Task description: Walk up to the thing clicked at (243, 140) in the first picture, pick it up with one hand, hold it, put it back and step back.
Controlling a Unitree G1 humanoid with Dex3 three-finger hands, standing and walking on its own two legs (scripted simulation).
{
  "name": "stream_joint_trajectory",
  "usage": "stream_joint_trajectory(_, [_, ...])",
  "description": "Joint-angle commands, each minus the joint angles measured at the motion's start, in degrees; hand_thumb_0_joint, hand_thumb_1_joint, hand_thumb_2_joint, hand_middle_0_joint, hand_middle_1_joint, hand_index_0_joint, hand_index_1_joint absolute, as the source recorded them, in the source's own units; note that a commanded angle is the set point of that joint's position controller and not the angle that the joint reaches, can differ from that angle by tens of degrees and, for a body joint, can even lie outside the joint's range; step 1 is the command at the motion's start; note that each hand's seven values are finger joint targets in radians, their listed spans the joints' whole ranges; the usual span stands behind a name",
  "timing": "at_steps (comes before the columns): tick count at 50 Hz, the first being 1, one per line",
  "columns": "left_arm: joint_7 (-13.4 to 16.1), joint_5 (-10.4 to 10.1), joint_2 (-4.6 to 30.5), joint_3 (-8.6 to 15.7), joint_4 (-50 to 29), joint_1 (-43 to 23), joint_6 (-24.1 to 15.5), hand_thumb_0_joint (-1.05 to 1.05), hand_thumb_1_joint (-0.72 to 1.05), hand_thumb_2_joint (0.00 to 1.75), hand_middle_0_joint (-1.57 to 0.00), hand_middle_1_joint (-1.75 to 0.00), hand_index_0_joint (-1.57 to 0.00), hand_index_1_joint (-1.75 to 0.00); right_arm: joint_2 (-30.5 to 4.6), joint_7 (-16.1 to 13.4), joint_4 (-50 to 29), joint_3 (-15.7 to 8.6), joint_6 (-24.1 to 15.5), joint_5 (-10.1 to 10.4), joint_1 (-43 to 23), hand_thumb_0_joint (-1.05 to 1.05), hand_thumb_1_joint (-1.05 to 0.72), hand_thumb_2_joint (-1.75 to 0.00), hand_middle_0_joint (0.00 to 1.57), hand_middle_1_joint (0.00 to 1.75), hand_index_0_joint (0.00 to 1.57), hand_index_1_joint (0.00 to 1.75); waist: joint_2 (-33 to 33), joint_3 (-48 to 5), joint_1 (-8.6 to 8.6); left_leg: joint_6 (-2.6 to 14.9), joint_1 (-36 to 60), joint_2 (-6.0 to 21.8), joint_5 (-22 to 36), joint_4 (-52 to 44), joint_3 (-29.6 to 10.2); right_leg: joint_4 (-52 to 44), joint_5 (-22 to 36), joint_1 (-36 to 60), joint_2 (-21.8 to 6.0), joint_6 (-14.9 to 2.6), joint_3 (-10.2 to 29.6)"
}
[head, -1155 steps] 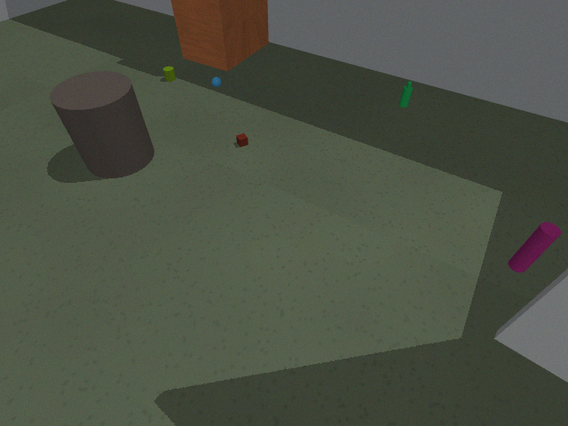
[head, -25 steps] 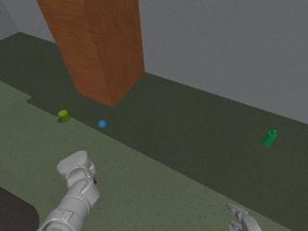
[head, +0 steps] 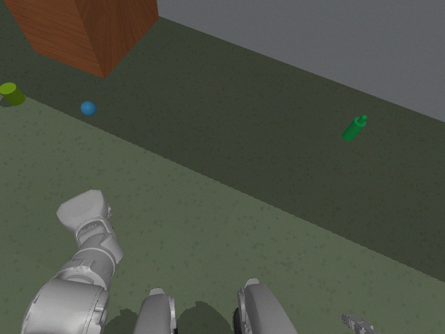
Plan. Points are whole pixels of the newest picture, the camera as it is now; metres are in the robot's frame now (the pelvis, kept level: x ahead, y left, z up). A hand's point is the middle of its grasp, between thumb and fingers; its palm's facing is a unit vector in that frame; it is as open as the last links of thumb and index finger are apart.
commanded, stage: crouch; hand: left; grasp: from above
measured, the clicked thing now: (94, 226) +0.37 +0.24 -0.17
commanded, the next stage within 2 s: lower in 1.32 s
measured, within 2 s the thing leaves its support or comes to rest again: neither
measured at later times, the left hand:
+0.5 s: hand (122, 234) +0.40 +0.23 -0.36, palm faces -0.35 -0.25 -0.90, open 5.5 cm
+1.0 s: hand (129, 237) +0.42 +0.23 -0.45, palm faces -0.34 -0.26 -0.90, open 5.9 cm
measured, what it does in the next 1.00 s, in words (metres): lowers itself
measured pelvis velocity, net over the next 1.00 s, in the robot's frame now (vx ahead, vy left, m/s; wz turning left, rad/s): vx -0.05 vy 0.00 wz -0.06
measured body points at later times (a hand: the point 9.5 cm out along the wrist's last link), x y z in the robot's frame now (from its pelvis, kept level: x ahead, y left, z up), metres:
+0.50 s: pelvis -0.04 +0.00 -0.20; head +0.17 +0.02 +0.20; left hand +0.42 +0.24 -0.30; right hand +0.01 -0.25 -0.34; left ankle +0.04 +0.13 -0.63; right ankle +0.04 -0.13 -0.63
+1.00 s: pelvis -0.05 +0.00 -0.28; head +0.19 +0.02 +0.10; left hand +0.43 +0.24 -0.39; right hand -0.03 -0.27 -0.40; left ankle +0.04 +0.13 -0.63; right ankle +0.04 -0.13 -0.63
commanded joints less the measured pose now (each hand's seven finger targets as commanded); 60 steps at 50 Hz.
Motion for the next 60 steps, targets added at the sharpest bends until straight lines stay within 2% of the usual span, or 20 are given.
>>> stream_joint_trajectory(1, [6.66, 0.14, 11.84, 3.55, -4.01, -26.97, 0.32, 0.00, 0.85, 0.36, -1.28, -0.24, -1.27, -0.24, -7.63, 0.17, -3.01, -2.27, -2.29, -0.87, 3.48, 0.00, -0.88, -0.89, 0.20, 0.30, 0.20, 0.30, 9.05, -30.58, -0.97, -0.28, 7.50, -1.68, 10.15, 1.24, 0.06, 2.64, 9.92, -2.96, 2.55, -3.88, -2.93])
stream_joint_trajectory(4, [8.04, -2.14, 14.49, 6.35, 0.23, -28.70, 2.13, 0.00, 0.79, 0.35, -1.22, -0.25, -1.22, -0.25, -8.29, 0.46, -1.88, -2.05, -3.05, -1.74, 2.63, 0.00, -0.88, -0.89, 0.20, 0.30, 0.20, 0.30, 8.23, -34.10, -1.22, -0.11, 1.78, -1.45, 6.56, 4.98, -0.97, 7.36, 6.88, -7.23, 2.64, -3.78, -3.48])
stream_joint_trajectory(6, [8.43, -4.26, 13.84, 6.75, 0.18, -31.73, 2.63, 0.00, 0.79, 0.34, -1.21, -0.30, -1.22, -0.29, -7.90, 0.77, -1.04, -1.59, -3.62, -2.31, 2.74, 0.00, -0.88, -0.89, 0.20, 0.30, 0.20, 0.30, 8.72, -38.39, -2.15, 0.18, -1.48, -1.58, 6.30, 8.14, -0.37, 9.93, 7.02, -7.59, 2.59, -3.63, -3.38])
stream_joint_trajectory(9, [8.52, -5.62, 18.76, 9.67, -0.45, -36.50, 2.48, 0.00, 0.78, 0.36, -1.20, -0.32, -1.21, -0.31, -7.76, 0.98, 0.41, -1.21, -4.09, -3.10, 2.79, 0.00, -0.89, -0.89, 0.20, 0.30, 0.20, 0.30, 10.10, -41.43, -3.02, 0.91, -6.70, -1.76, 5.09, 13.79, 0.67, 13.16, 6.76, -8.70, 2.39, -3.16, -2.80])
stream_joint_trajectory(11, [7.54, -5.97, 19.96, 10.17, 1.11, -35.24, 1.81, 0.00, 0.79, 0.37, -1.21, -0.33, -1.22, -0.32, -7.53, 1.19, 1.29, -0.99, -4.28, -3.53, 2.35, 0.00, -0.89, -0.89, 0.20, 0.30, 0.20, 0.30, 9.39, -40.08, -3.98, 1.41, -11.35, -1.74, 1.74, 17.27, 0.45, 15.20, 3.52, -12.35, 2.29, -2.92, -2.83])
stream_joint_trajectory(16, [4.26, -2.48, 24.31, 10.51, 0.62, -36.37, -2.01, 0.00, 0.81, 0.36, -1.23, -0.31, -1.24, -0.30, -7.31, 1.55, 1.92, -0.08, -4.23, -4.25, 2.86, 0.00, -0.89, -0.90, 0.20, 0.30, 0.20, 0.30, 9.93, -41.78, -4.90, 2.19, -18.21, -1.77, -0.87, 25.69, 0.49, 20.73, 0.86, -17.48, 2.15, -2.50, -2.55])
stream_joint_trajectory(18, [3.54, -0.85, 22.80, 9.56, 0.14, -37.56, -3.36, 0.00, 0.80, 0.40, -1.23, -0.32, -1.24, -0.31, -7.29, 1.75, 2.10, 0.16, -4.25, -4.56, 3.63, 0.00, -0.90, -0.90, 0.20, 0.30, 0.20, 0.30, 11.01, -42.68, -5.30, 2.18, -19.31, -1.64, -0.07, 28.12, 0.50, 23.22, 2.60, -19.35, 2.16, -2.53, -2.99])
stream_joint_trajectory(20, [3.58, 0.54, 23.98, 9.90, 0.39, -36.26, -4.30, 0.00, 0.79, 0.38, -1.23, -0.31, -1.24, -0.30, -7.48, 1.89, 2.37, 0.09, -4.36, -4.63, 3.80, 0.00, -0.90, -0.90, 0.20, 0.30, 0.20, 0.30, 11.29, -42.16, -5.17, 2.17, -20.48, -1.81, -0.90, 29.35, 0.27, 24.71, 1.35, -22.46, 2.20, -2.58, -3.46])
stream_joint_trajectory(23, [3.68, 0.96, 23.66, 10.27, 0.33, -36.70, -5.03, 0.00, 0.74, 0.36, -1.20, -0.30, -1.20, -0.30, -8.04, 2.14, 2.64, -0.04, -4.81, -4.90, 4.29, 0.00, -0.90, -0.90, 0.20, 0.30, 0.20, 0.30, 13.03, -41.59, -5.60, 1.78, -20.56, -1.82, -1.46, 30.76, -0.32, 27.31, 0.09, -27.31, 2.05, -2.82, -4.41])
stream_joint_trajectory(27, [3.71, 1.61, 22.15, 10.53, 0.16, -36.14, -5.12, 0.00, 0.73, 0.38, -1.19, -0.31, -1.20, -0.31, -9.10, 2.95, 2.61, -0.48, -5.24, -5.22, 5.77, 0.00, -0.90, -0.90, 0.20, 0.30, 0.20, 0.30, 14.70, -42.34, -6.00, 1.27, -19.27, -1.60, 2.25, 33.03, -1.20, 31.61, 3.77, -30.08, 1.66, -3.11, -5.47])
stream_joint_trajectory(29, [4.33, 2.21, 24.09, 11.68, -0.59, -36.81, -4.97, 0.00, 0.72, 0.38, -1.19, -0.29, -1.19, -0.30, -9.69, 3.12, 2.86, -0.63, -5.35, -5.22, 5.93, 0.00, -0.90, -0.90, 0.20, 0.30, 0.20, 0.30, 16.17, -43.74, -5.25, 1.00, -18.43, -1.59, 4.43, 34.17, -1.40, 33.86, 5.59, -32.24, 1.65, -3.26, -5.58])
stream_joint_trajectory(36, [5.24, 2.83, 23.38, 11.53, 1.28, -41.25, -5.41, 0.00, 0.66, 0.38, -1.16, -0.28, -1.15, -0.29, -10.28, 4.24, 3.62, -0.12, -6.20, -6.06, 7.16, 0.00, -0.91, -0.90, 0.20, 0.30, 0.20, 0.30, 16.70, -40.73, -7.83, 1.20, -22.47, -1.61, 3.55, 38.94, -1.27, 37.67, 5.34, -36.69, 1.66, -3.06, -5.86])
stream_joint_trajectory(40, [6.01, 2.55, 25.55, 13.64, 3.92, -40.30, -5.42, 0.00, 0.66, 0.42, -1.16, -0.31, -1.15, -0.32, -11.21, 5.32, 3.93, -0.16, -6.94, -6.82, 7.66, 0.00, -0.91, -0.90, 0.20, 0.30, 0.20, 0.30, 16.25, -41.08, -6.73, 1.45, -25.19, -1.78, 4.65, 41.86, -0.21, 39.50, 6.60, -36.17, 1.56, -2.72, -5.36])
stream_joint_trajectory(49, [5.74, 3.63, 30.86, 15.86, 8.24, -42.04, -6.18, 0.00, 0.69, 0.42, -1.16, -0.36, -1.16, -0.36, -11.56, 7.13, 4.45, -0.08, -7.50, -7.33, 7.37, 0.00, -0.91, -0.90, 0.20, 0.30, 0.20, 0.30, 14.47, -38.11, -6.95, 2.36, -33.84, -2.28, -1.20, 45.57, 0.52, 41.85, 0.76, -38.50, 2.32, -2.51, -5.57])
stream_joint_trajectory(51, [4.79, 3.67, 29.86, 15.17, 9.24, -41.80, -6.77, 0.00, 0.68, 0.41, -1.15, -0.35, -1.15, -0.35, -11.50, 7.59, 4.44, 0.08, -7.68, -7.47, 7.29, 0.00, -0.91, -0.90, 0.20, 0.30, 0.20, 0.30, 15.45, -37.22, -7.60, 2.09, -33.90, -2.23, -1.60, 46.01, 0.19, 43.23, -0.22, -40.31, 2.39, -2.78, -5.94])
stream_joint_trajectory(54, [4.76, 3.89, 31.55, 15.87, 9.87, -42.67, -7.88, 0.00, 0.67, 0.41, -1.15, -0.33, -1.15, -0.33, -11.93, 7.78, 4.60, 0.10, -7.81, -7.41, 7.32, 0.00, -0.91, -0.90, 0.20, 0.30, 0.20, 0.30, 15.09, -36.87, -7.36, 2.20, -36.02, -2.39, -2.89, 47.15, 0.08, 44.48, -1.57, -41.61, 2.54, -2.85, -6.13])
stream_joint_trajectory(56, [4.55, 4.25, 31.39, 15.53, 10.32, -43.06, -8.26, 0.00, 0.70, 0.44, -1.16, -0.38, -1.16, -0.37, -12.42, 8.20, 4.76, 0.48, -8.06, -7.66, 8.12, 0.00, -0.91, -0.90, 0.20, 0.30, 0.20, 0.30, 14.77, -36.07, -8.51, 2.27, -36.20, -2.47, -2.54, 47.84, -0.18, 45.34, -1.19, -42.43, 2.49, -2.76, -6.39])
stream_joint_trajectory(57, [4.59, 3.90, 32.03, 15.55, 10.25, -43.78, -8.56, 0.00, 0.68, 0.41, -1.15, -0.35, -1.15, -0.35, -12.26, 8.16, 5.12, 0.31, -8.03, -7.64, 7.65, 0.00, -0.91, -0.90, 0.20, 0.30, 0.20, 0.30, 14.24, -36.26, -8.07, 2.58, -37.61, -2.40, -3.00, 48.93, 0.36, 45.16, -1.38, -42.14, 2.77, -2.67, -6.12])
stream_joint_trajectory(58, [4.46, 4.50, 33.07, 15.86, 9.78, -44.80, -8.98, 0.00, 0.70, 0.40, -1.15, -0.35, -1.16, -0.35, -12.58, 8.25, 4.90, 0.33, -8.19, -7.78, 8.25, 0.00, -0.91, -0.90, 0.20, 0.30, 0.20, 0.30, 13.68, -36.00, -9.01, 2.81, -38.01, -2.63, -3.55, 49.54, 0.49, 44.96, -1.87, -42.25, 2.71, -2.56, -6.01])
stream_joint_trajectory(60, [4.51, 3.96, 32.51, 15.51, 11.37, -44.75, -10.00, 0.00, 0.67, 0.39, -1.14, -0.33, -1.14, -0.33, -12.24, 8.39, 5.25, 0.85, -8.26, -7.92, 8.33, 0.00, -0.91, -0.90, 0.20, 0.30, 0.20, 0.30, 12.59, -34.97, -8.95, 2.98, -41.38, -2.57, -4.10, 50.74, 0.90, 45.04, -2.20, -41.11, 2.97, -2.29, -5.73])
